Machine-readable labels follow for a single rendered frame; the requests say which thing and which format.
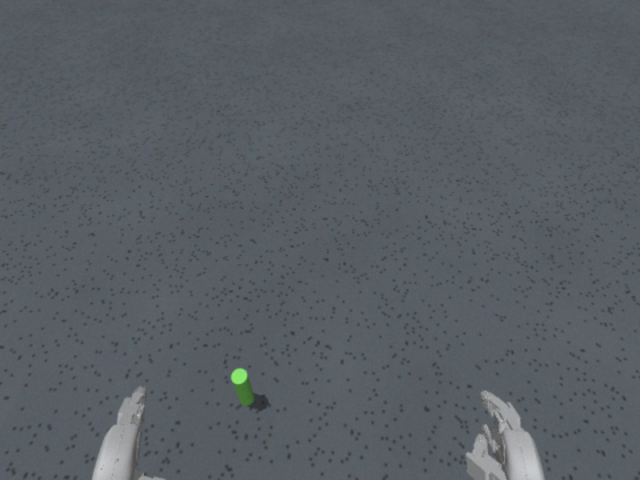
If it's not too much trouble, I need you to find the can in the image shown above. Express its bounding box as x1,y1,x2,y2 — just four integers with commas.
231,368,254,406

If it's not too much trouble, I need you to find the left robot hand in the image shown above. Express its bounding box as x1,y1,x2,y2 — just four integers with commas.
92,386,166,480

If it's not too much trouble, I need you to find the right robot hand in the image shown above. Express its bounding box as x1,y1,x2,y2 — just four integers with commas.
466,390,545,480

